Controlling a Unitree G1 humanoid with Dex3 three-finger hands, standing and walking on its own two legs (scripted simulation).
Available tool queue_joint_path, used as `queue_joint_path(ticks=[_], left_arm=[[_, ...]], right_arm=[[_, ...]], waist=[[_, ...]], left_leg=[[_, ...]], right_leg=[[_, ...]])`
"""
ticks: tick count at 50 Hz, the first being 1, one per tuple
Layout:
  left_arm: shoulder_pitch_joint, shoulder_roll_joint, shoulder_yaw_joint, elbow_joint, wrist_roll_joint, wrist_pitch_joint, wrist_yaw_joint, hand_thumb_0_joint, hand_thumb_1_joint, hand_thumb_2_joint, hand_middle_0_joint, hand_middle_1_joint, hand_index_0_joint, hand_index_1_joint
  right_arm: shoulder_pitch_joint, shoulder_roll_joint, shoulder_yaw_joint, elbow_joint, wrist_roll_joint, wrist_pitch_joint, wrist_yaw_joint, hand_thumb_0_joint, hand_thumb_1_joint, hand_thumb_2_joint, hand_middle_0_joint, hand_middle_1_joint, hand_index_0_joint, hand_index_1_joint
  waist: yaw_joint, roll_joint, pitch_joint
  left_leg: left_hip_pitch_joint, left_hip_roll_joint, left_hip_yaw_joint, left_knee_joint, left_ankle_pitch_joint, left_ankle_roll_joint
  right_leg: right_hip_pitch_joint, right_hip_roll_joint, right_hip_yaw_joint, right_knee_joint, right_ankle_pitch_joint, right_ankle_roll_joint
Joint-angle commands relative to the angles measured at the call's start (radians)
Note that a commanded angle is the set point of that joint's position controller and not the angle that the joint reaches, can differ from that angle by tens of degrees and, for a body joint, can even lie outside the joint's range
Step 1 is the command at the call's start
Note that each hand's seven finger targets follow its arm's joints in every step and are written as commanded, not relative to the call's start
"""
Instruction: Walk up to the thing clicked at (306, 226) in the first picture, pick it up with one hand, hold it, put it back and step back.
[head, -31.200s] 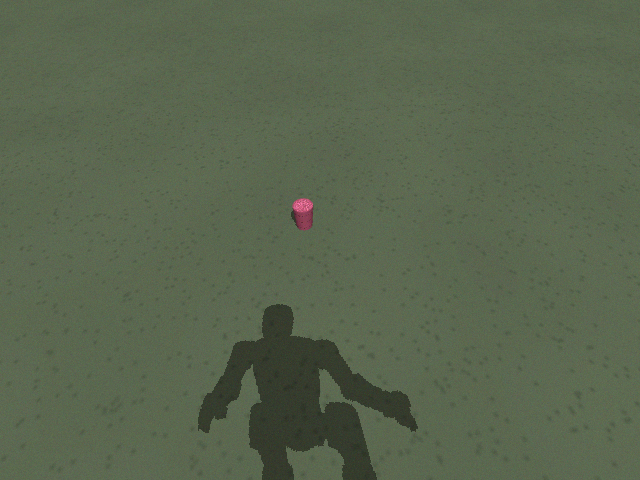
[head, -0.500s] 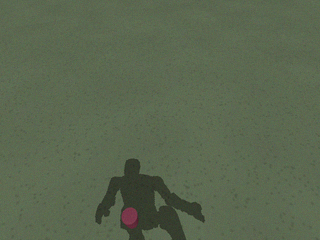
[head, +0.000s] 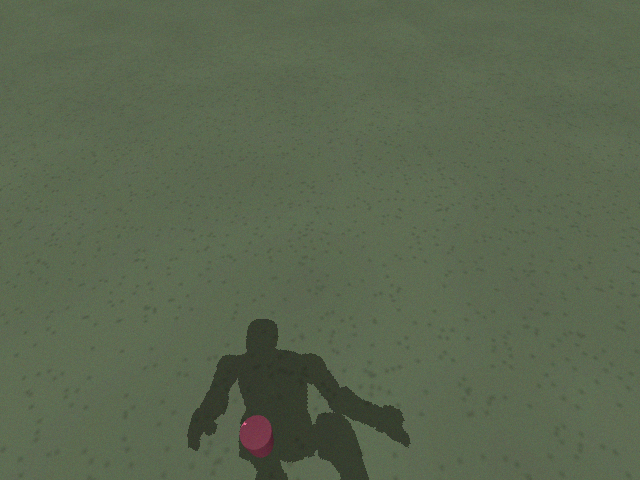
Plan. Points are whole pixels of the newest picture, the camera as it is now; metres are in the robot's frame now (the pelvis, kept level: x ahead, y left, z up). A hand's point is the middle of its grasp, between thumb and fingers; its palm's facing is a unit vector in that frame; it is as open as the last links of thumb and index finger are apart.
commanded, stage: stand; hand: left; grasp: from above
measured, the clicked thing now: (258, 438) +0.39 +0.24 -0.72
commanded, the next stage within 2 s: step back in 0.24 s
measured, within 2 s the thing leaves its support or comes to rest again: neither
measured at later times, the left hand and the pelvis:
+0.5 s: hand out of the picture +0.07 +0.28 -0.17, palm faces +0.00 -0.93 -0.38, open 7.3 cm; pelvis -0.03 +0.02 -0.02, yaw +1 degrees
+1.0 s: hand out of the picture -0.07 +0.28 -0.18, palm faces -0.07 -0.92 -0.39, open 7.3 cm; pelvis -0.15 +0.02 -0.03, yaw -4 degrees
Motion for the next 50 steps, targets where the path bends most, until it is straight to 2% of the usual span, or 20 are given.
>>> queue_joint_path(ticks=[1,11,12,16,22,24,26,27,28,29,30,32,34,38,42,45,47,48,49,50], left_arm=[[-0.05,0.218,0.038,-0.066,0.0,-0.029,0.015,0.0,0.9,0.9,-0.2,-0.3,-0.2,-0.3],[-0.047,0.219,0.035,-0.069,-0.001,-0.029,0.013,0.0,0.9,0.9,-0.2,-0.3,-0.2,-0.3],[-0.042,0.296,0.082,-0.078,-0.021,-0.017,0.017,0.0,0.9,0.9,-0.2,-0.3,-0.2,-0.3],[-0.029,0.281,0.091,-0.132,-0.023,-0.007,0.022,0.0,0.9,0.9,-0.2,-0.3,-0.2,-0.3],[-0.132,0.31,0.104,-0.238,0.0,0.017,0.021,0.0,0.9,0.9,-0.2,-0.3,-0.2,-0.3],[-0.161,0.313,0.103,-0.265,0.004,0.026,0.02,0.0,0.9,0.9,-0.2,-0.3,-0.2,-0.3],[-0.162,0.297,0.1,-0.279,0.0,0.035,0.019,0.0,0.9,0.9,-0.2,-0.3,-0.2,-0.3],[-0.141,0.263,0.093,-0.284,-0.009,0.04,0.019,0.0,0.9,0.9,-0.2,-0.3,-0.2,-0.3],[-0.107,0.219,0.086,-0.282,-0.019,0.048,0.025,0.0,0.9,0.9,-0.2,-0.3,-0.2,-0.3],[-0.08,0.225,0.092,-0.278,-0.01,0.053,0.034,0.0,0.9,0.9,-0.2,-0.3,-0.2,-0.3],[-0.067,0.233,0.091,-0.266,-0.008,0.056,0.039,0.0,0.9,0.9,-0.2,-0.3,-0.2,-0.3],[-0.015,0.245,0.091,-0.246,-0.018,0.057,0.036,0.0,0.9,0.9,-0.2,-0.3,-0.2,-0.3],[0.06,0.244,0.093,-0.235,-0.022,0.057,0.032,0.0,0.9,0.9,-0.2,-0.3,-0.2,-0.3],[0.021,0.244,0.098,-0.275,-0.003,0.046,0.026,0.0,0.9,0.9,-0.2,-0.3,-0.2,-0.3],[0.039,0.237,0.102,-0.285,-0.004,0.039,0.019,0.0,0.9,0.9,-0.2,-0.3,-0.2,-0.3],[0.151,0.233,0.107,-0.246,0.0,0.039,0.008,0.0,0.9,0.9,-0.2,-0.3,-0.2,-0.3],[0.25,0.231,0.118,-0.201,0.007,0.031,0.004,0.0,0.9,0.9,-0.2,-0.3,-0.2,-0.3],[0.241,0.257,0.123,-0.209,0.02,0.026,0.006,0.0,0.9,0.9,-0.2,-0.3,-0.2,-0.3],[0.19,0.328,0.143,-0.243,0.034,0.021,0.005,0.0,0.9,0.9,-0.2,-0.3,-0.2,-0.3],[0.087,0.444,0.163,-0.304,0.036,0.028,0.005,0.0,0.9,0.9,-0.2,-0.3,-0.2,-0.3]], right_arm=[[-0.039,-0.202,-0.034,-0.065,-0.002,-0.02,-0.013,0.0,-0.9,-0.9,0.2,0.3,0.2,0.3],[-0.037,-0.201,-0.032,-0.065,-0.002,-0.017,-0.011,0.0,-0.9,-0.9,0.2,0.3,0.2,0.3],[-0.075,-0.27,-0.053,-0.089,0.01,-0.001,-0.004,0.0,-0.9,-0.9,0.2,0.3,0.2,0.3],[-0.035,-0.242,-0.06,-0.132,0.026,0.012,-0.004,0.0,-0.9,-0.9,0.2,0.3,0.2,0.3],[0.036,-0.231,-0.076,-0.174,0.017,0.041,0.001,0.0,-0.9,-0.9,0.2,0.3,0.2,0.3],[0.072,-0.242,-0.084,-0.185,0.012,0.043,0.007,0.0,-0.9,-0.9,0.2,0.3,0.2,0.3],[0.082,-0.258,-0.09,-0.199,0.008,0.039,0.011,0.0,-0.9,-0.9,0.2,0.3,0.2,0.3],[0.07,-0.294,-0.093,-0.214,0.004,0.032,0.009,0.0,-0.9,-0.9,0.2,0.3,0.2,0.3],[0.047,-0.358,-0.107,-0.222,-0.004,0.024,0.009,0.0,-0.9,-0.9,0.2,0.3,0.2,0.3],[0.04,-0.396,-0.117,-0.235,-0.011,0.017,0.004,0.0,-0.9,-0.9,0.2,0.3,0.2,0.3],[0.041,-0.395,-0.119,-0.245,-0.016,0.013,-0.001,0.0,-0.9,-0.9,0.2,0.3,0.2,0.3],[-0.047,-0.338,-0.105,-0.281,-0.016,0.013,-0.013,0.0,-0.9,-0.9,0.2,0.3,0.2,0.3],[-0.071,-0.287,-0.097,-0.307,-0.017,0.01,-0.02,0.0,-0.9,-0.9,0.2,0.3,0.2,0.3],[0.03,-0.268,-0.1,-0.314,-0.019,0.011,-0.025,0.0,-0.9,-0.9,0.2,0.3,0.2,0.3],[0.034,-0.297,-0.103,-0.328,-0.021,0.019,-0.023,0.0,-0.9,-0.9,0.2,0.3,0.2,0.3],[-0.026,-0.322,-0.11,-0.349,-0.018,0.032,-0.023,0.0,-0.9,-0.9,0.2,0.3,0.2,0.3],[-0.058,-0.32,-0.107,-0.353,-0.009,0.043,-0.019,0.0,-0.9,-0.9,0.2,0.3,0.2,0.3],[-0.05,-0.286,-0.096,-0.349,0.0,0.046,-0.017,0.0,-0.9,-0.9,0.2,0.3,0.2,0.3],[-0.04,-0.235,-0.082,-0.358,0.011,0.045,-0.015,0.0,-0.9,-0.9,0.2,0.3,0.2,0.3],[-0.091,-0.245,-0.095,-0.367,0.007,0.046,-0.027,0.0,-0.9,-0.9,0.2,0.3,0.2,0.3]], waist=[[-0.011,-0.013,-0.055],[-0.009,0.0,-0.042],[-0.006,-0.011,0.067],[-0.02,-0.037,-0.085],[-0.037,-0.16,-0.141],[-0.051,-0.185,-0.132],[-0.053,-0.126,-0.098],[-0.047,0.009,-0.076],[-0.037,0.179,-0.068],[-0.041,0.19,-0.107],[-0.04,0.169,-0.104],[0.004,0.138,-0.086],[0.04,0.133,-0.128],[-0.026,0.104,-0.155],[-0.044,0.143,-0.131],[-0.008,0.194,-0.154],[0.032,0.163,-0.165],[0.026,0.069,-0.125],[0.014,-0.171,-0.054],[0.06,-0.309,0.029]], left_leg=[[0.026,0.095,-0.079,-0.046,0.081,0.041],[0.005,0.093,-0.082,-0.055,0.046,0.041],[-0.076,0.079,-0.1,0.059,0.227,0.062],[-0.043,0.052,-0.055,0.203,0.289,0.075],[-0.074,-0.041,-0.01,0.429,-0.069,0.067],[-0.051,-0.033,-0.028,0.447,-0.096,0.083],[-0.084,0.018,-0.075,0.365,0.066,0.109],[-0.151,0.131,-0.207,0.17,0.234,0.16],[-0.137,0.254,-0.408,0.024,0.341,0.209],[-0.115,0.31,-0.522,0.003,0.33,0.272],[-0.148,0.333,-0.573,-0.016,0.26,0.296],[-0.15,0.256,-0.363,0.032,0.19,0.247],[-0.055,0.199,-0.254,0.079,0.208,0.223],[0.081,0.212,-0.255,0.101,0.204,0.255],[0.051,0.237,-0.239,0.089,0.157,0.274],[-0.053,0.243,-0.231,0.079,0.014,0.233],[-0.186,0.2,-0.185,0.131,-0.076,0.185],[-0.275,0.132,-0.141,0.204,-0.166,0.127],[-0.459,-0.021,-0.064,0.383,-0.327,0.054],[-0.401,-0.138,-0.07,0.634,-0.44,0.016]], right_leg=[[-0.049,-0.112,0.089,-0.07,0.073,-0.026],[-0.053,-0.111,0.091,-0.07,0.045,-0.029],[-0.141,-0.1,0.105,0.015,0.231,-0.037],[-0.098,-0.127,0.114,0.074,0.341,-0.099],[-0.19,-0.269,0.205,0.097,0.309,-0.214],[-0.272,-0.266,0.191,0.136,0.229,-0.208],[-0.298,-0.186,0.134,0.25,0.111,-0.161],[-0.275,-0.055,0.062,0.411,-0.009,-0.094],[-0.332,0.109,0.05,0.583,-0.261,-0.059],[-0.35,0.139,0.171,0.729,-0.459,-0.057],[-0.363,0.135,0.223,0.822,-0.474,-0.058],[-0.385,0.106,0.242,0.883,-0.38,-0.062],[-0.414,0.105,0.216,0.896,-0.287,-0.049],[-0.433,0.086,0.18,0.771,-0.314,0.008],[-0.359,0.058,0.123,0.577,-0.338,0.014],[-0.212,0.02,0.066,0.337,-0.265,-0.014],[-0.058,0.021,0.032,0.151,-0.103,-0.037],[-0.057,-0.021,0.137,0.067,-0.139,-0.061],[-0.098,-0.198,0.447,-0.031,-0.255,-0.119],[-0.392,-0.388,0.633,-0.145,-0.371,-0.293]])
